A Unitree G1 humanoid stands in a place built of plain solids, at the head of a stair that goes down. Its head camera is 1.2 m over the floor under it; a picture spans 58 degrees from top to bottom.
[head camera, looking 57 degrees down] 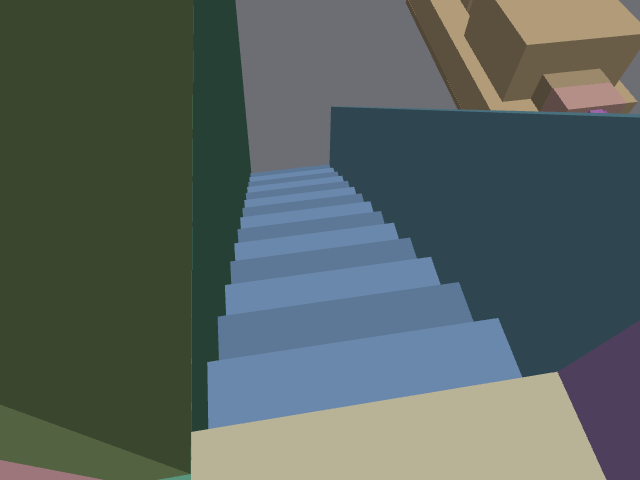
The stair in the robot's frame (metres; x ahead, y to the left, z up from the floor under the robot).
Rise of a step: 0.20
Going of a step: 0.25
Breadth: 1.00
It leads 9 degrees to the left of straight ahead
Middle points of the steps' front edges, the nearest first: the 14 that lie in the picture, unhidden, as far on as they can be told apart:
0.27 -0.16 0.00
0.52 -0.12 -0.20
0.76 -0.09 -0.41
1.01 -0.05 -0.61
1.25 -0.01 -0.82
1.50 0.03 -1.02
1.74 0.07 -1.22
1.99 0.11 -1.43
2.23 0.14 -1.63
2.48 0.18 -1.84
2.72 0.22 -2.04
2.97 0.26 -2.24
3.21 0.30 -2.45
3.46 0.34 -2.65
